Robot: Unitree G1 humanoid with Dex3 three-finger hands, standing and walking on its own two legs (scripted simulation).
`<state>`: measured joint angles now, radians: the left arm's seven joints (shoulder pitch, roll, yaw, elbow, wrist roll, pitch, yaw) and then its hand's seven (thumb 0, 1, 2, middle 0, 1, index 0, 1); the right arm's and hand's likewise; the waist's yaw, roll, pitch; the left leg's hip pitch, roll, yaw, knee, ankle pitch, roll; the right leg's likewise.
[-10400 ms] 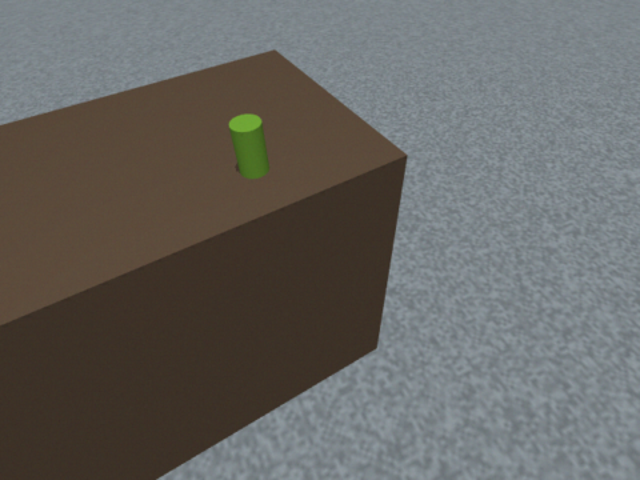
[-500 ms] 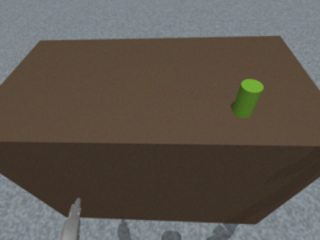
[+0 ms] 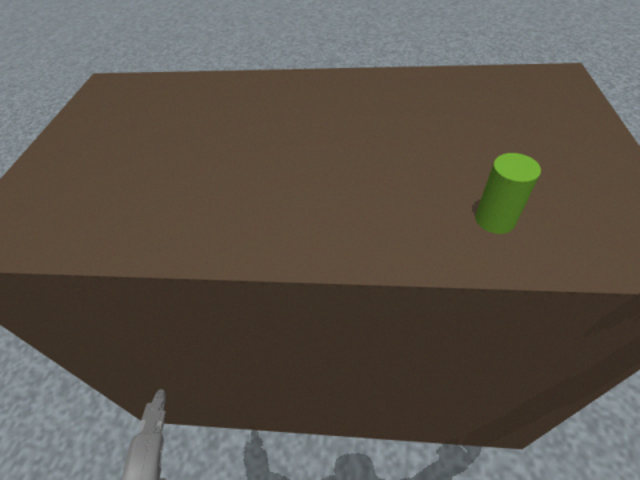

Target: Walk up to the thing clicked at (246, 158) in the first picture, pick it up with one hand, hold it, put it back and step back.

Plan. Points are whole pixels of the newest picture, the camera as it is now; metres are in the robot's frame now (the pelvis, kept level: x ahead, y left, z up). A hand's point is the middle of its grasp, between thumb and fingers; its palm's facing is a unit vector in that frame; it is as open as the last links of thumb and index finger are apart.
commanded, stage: go down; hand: right
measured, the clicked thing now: (505, 195) +0.48 -0.19 +0.09
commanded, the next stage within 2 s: approach in 0.60 s
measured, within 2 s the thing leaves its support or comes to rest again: neither
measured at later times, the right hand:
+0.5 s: hand out of the picture +0.39 -0.38 +0.23, palm faces +0.17 +0.98 +0.01, open 17.7 cm
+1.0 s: hand out of the picture +0.41 -0.34 +0.17, palm faces +0.10 +0.99 +0.04, open 17.6 cm
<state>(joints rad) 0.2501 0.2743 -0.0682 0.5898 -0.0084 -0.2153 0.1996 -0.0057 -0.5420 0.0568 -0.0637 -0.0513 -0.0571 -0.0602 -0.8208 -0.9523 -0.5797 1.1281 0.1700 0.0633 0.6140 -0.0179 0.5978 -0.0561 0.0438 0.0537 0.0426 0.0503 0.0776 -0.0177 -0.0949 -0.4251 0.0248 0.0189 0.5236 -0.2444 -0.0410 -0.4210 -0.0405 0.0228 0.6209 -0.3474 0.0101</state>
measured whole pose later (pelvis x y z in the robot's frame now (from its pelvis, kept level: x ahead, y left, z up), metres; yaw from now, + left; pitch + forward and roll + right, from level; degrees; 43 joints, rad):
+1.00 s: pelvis +0.00 +0.00 +0.00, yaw +0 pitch +10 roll +2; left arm 0.29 0.28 -0.07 0.51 0.00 -0.24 0.18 0.00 -0.55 0.05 -0.07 -0.05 -0.06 -0.06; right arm -0.82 -0.86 -0.49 1.18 0.18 0.01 0.59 -0.02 0.56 -0.05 0.04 0.05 0.04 0.04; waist 0.09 -0.01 -0.09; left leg -0.47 0.02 0.02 0.57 -0.27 -0.04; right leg -0.46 -0.04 0.03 0.65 -0.36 0.01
